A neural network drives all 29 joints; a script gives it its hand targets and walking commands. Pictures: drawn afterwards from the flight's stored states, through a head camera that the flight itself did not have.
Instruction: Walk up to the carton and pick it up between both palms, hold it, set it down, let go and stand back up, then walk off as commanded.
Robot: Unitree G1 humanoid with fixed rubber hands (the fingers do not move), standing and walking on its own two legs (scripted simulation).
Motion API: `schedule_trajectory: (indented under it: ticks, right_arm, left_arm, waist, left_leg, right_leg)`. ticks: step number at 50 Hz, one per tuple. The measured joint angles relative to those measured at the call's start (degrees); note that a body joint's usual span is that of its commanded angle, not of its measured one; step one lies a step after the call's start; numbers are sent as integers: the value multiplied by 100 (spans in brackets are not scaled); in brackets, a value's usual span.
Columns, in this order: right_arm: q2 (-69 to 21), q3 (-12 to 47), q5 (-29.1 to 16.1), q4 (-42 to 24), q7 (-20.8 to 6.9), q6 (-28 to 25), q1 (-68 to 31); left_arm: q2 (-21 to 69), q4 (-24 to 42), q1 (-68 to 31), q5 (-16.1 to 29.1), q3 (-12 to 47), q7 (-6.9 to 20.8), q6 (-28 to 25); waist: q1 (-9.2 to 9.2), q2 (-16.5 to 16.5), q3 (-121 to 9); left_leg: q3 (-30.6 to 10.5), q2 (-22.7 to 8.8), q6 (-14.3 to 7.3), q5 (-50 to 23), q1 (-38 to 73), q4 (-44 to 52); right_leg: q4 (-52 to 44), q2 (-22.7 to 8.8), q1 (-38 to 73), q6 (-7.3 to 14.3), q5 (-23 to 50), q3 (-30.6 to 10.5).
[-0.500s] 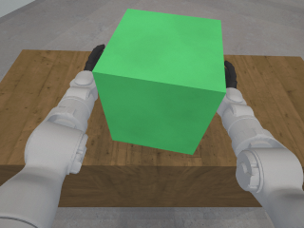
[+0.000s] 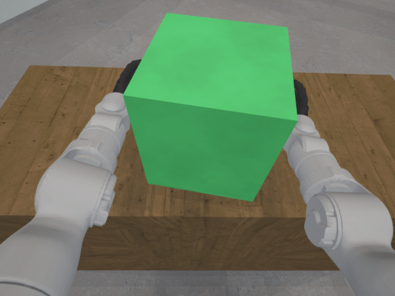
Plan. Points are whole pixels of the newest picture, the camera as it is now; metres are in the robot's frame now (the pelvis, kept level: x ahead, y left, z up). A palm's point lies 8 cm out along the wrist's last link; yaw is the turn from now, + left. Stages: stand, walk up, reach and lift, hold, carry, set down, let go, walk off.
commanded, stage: reach and lift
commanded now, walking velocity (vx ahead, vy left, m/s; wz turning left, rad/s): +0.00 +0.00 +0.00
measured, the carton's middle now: (211, 111) +0.49 -0.02 +0.08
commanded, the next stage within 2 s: none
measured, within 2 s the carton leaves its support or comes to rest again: leaves its support in 0.54 s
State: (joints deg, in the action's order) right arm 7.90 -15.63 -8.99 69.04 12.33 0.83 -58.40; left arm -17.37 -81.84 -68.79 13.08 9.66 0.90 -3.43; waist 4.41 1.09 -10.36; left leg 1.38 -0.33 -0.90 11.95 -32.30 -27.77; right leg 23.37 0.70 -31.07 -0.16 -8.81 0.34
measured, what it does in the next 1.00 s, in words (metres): stands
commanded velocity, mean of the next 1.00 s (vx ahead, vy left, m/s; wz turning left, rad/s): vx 0.00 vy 0.00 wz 0.00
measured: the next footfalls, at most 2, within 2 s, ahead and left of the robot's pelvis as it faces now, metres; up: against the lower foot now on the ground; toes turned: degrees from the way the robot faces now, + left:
none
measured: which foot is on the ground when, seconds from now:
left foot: down 0.00-1.00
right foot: down 0.00-1.00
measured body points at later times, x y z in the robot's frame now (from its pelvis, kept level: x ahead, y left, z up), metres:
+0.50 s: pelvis +0.01 +0.00 +0.00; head +0.06 +0.02 +0.45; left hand +0.49 +0.14 +0.14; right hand +0.44 -0.20 +0.10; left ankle +0.00 +0.10 -0.74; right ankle +0.01 -0.13 -0.74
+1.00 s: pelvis -0.01 -0.02 +0.01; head +0.02 -0.01 +0.45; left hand +0.47 +0.11 +0.17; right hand +0.41 -0.23 +0.12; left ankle +0.00 +0.10 -0.74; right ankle +0.01 -0.13 -0.74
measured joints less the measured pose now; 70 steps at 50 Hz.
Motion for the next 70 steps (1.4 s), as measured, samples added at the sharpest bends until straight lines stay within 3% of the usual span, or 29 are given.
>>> schedule_trajectory:
  ticks: [6, 11, 15, 21, 43, 60, 70]
  right_arm:
    - [-68, -275, 331, -4, 1, -53, 0]
    - [-164, -697, 917, -71, -67, -79, 11]
    - [-391, -1245, 1581, -436, -178, -169, 203]
    - [-678, -1713, 1887, -855, -333, -403, 541]
    - [-704, -1745, 1966, -871, -396, -1302, 965]
    - [-727, -1681, 2008, -1106, -392, -1193, 1127]
    - [-543, -847, 1895, -1266, -241, -729, 1288]
  left_arm:
    - [47, 1, 0, -309, -228, 61, -67]
    - [100, 0, 0, -887, -696, 240, -135]
    - [160, -48, 6, -1531, -1353, 302, -210]
    - [219, -52, 131, -1857, -1679, 355, -355]
    - [392, -52, 224, -2084, -1810, 298, -890]
    - [469, -53, 260, -1993, -1896, 298, -889]
    - [580, 425, 957, -1391, -1899, 273, -656]
  waist:
    - [0, 0, 0]
    - [0, 1, -1]
    - [1, 11, -2]
    - [0, 14, -3]
    - [0, 15, -1]
    - [0, 28, -1]
    - [-1, 29, -128]
  left_leg:
    - [0, 0, -9, 0, 0, 0]
    - [0, 0, -15, 0, 0, -1]
    - [0, 14, -18, -12, 36, 44]
    - [0, 51, -10, -39, 218, 174]
    - [9, 53, 54, -217, 594, 481]
    - [17, 61, 63, -367, 701, 676]
    - [19, 62, 79, -367, 759, 692]
  right_leg:
    - [0, 0, 0, -3, 5, 0]
    - [0, 0, 0, -9, 8, 0]
    - [0, -13, 16, -13, 2, 0]
    - [0, -49, 141, -14, -45, 0]
    - [0, -53, 367, 4, -20, 0]
    - [0, -58, 381, 48, 25, -1]
    - [0, -60, 431, 52, 18, -3]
